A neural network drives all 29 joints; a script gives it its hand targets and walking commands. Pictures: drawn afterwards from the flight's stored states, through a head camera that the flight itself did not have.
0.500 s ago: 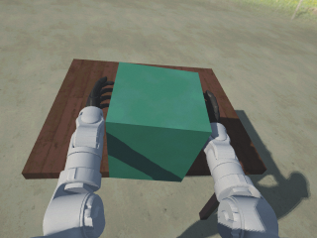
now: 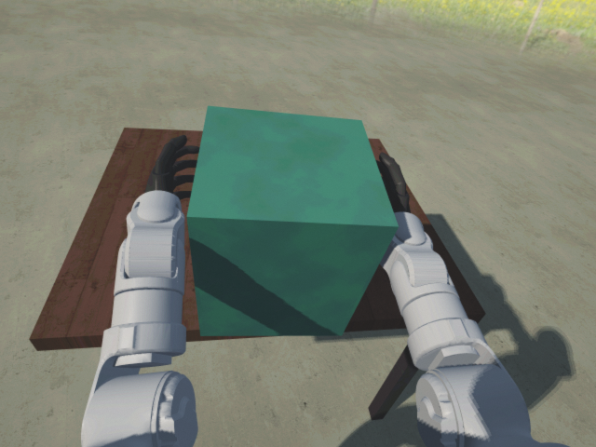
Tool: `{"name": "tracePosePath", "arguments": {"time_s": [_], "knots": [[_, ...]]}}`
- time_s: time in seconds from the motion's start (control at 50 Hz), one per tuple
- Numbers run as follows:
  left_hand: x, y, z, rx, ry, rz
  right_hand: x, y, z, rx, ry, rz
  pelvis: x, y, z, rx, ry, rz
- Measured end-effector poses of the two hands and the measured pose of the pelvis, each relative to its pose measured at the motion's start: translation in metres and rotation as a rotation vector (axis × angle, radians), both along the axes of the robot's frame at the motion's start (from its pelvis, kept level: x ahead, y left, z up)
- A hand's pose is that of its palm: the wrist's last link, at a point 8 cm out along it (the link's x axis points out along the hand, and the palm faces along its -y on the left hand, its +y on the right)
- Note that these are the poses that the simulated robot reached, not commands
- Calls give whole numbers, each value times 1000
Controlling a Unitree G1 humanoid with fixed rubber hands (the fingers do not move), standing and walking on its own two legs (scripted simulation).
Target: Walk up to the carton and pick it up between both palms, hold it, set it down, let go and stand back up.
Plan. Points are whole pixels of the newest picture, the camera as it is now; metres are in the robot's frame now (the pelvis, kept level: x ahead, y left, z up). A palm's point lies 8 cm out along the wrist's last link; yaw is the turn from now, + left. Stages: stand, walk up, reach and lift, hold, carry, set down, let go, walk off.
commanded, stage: reach and lift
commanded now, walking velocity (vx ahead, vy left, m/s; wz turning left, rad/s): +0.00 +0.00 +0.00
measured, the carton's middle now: (280, 229) +0.38 +0.01 +0.13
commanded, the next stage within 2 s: hold in 1.18 s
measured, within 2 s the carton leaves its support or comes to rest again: neither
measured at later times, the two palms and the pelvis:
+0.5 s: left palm (163, 187) +0.37 +0.15 +0.20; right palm (399, 208) +0.37 -0.15 +0.19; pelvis +0.00 +0.00 +0.00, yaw +0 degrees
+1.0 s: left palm (158, 177) +0.39 +0.16 +0.21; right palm (394, 189) +0.38 -0.14 +0.21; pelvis +0.01 +0.00 +0.00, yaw +0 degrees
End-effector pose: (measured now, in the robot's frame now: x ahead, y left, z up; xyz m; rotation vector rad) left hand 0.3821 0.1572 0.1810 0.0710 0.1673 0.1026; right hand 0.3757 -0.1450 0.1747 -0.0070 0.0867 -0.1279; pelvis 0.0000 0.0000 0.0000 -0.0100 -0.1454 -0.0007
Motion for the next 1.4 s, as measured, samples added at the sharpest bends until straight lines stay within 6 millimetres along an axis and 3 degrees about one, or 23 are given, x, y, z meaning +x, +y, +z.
{"name": "tracePosePath", "arguments": {"time_s": [0.16,0.38,0.84,0.98,1.14,1.4], "knots": [[-5,-1,5,19,4,6,-4,-1,-5,20,0,1,-2,-1,0,0,-12,6],[-11,-5,11,3,4,3,-10,-6,4,16,-4,-3,-4,-4,-1,0,-17,5],[3,4,26,-8,-10,-5,7,4,33,20,-23,10,4,1,0,-1,0,-1],[4,4,25,2,1,-4,9,4,31,32,-12,11,9,4,0,-2,-2,-1],[-2,1,27,1,-9,1,5,1,33,47,-26,12,10,3,-1,-4,-9,-2],[-19,2,45,-33,-27,21,-7,2,57,41,-42,30,3,-3,-1,0,-19,-7]]}}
